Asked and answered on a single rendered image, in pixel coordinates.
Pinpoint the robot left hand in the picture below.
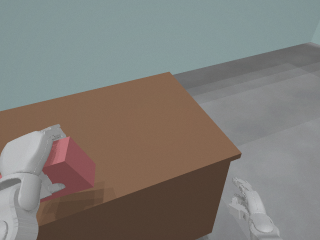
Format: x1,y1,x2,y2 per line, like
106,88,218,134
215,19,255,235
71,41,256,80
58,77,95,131
0,124,66,200

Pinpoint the left robot forearm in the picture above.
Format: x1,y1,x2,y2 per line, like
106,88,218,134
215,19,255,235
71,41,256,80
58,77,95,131
0,172,42,240

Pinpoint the table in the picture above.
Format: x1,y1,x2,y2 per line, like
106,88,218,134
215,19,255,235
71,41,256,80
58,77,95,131
0,72,242,240

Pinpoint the right robot forearm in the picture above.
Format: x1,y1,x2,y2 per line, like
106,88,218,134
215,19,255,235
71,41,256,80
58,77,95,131
248,213,283,240

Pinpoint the sponge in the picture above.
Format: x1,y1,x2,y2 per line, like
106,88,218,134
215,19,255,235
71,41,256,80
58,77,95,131
0,136,96,203

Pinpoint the robot right hand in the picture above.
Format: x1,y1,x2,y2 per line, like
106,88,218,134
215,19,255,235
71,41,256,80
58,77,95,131
229,177,267,222

